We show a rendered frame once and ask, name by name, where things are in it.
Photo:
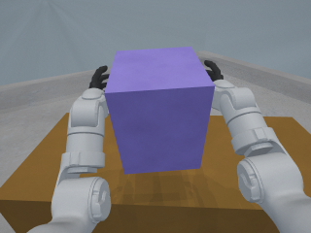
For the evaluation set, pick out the robot left upper arm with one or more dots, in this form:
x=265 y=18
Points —
x=78 y=205

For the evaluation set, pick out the left robot hand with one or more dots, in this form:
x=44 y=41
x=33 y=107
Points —
x=97 y=79

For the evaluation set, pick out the right robot hand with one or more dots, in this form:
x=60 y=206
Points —
x=215 y=74

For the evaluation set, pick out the pedestal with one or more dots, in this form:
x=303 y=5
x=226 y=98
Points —
x=203 y=200

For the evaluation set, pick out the right robot forearm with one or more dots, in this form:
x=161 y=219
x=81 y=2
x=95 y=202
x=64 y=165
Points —
x=249 y=132

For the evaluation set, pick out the robot right upper arm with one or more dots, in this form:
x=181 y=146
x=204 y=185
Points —
x=272 y=181

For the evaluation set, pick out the carton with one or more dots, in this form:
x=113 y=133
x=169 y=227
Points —
x=159 y=102

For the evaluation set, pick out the left robot forearm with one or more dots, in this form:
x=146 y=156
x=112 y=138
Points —
x=85 y=136

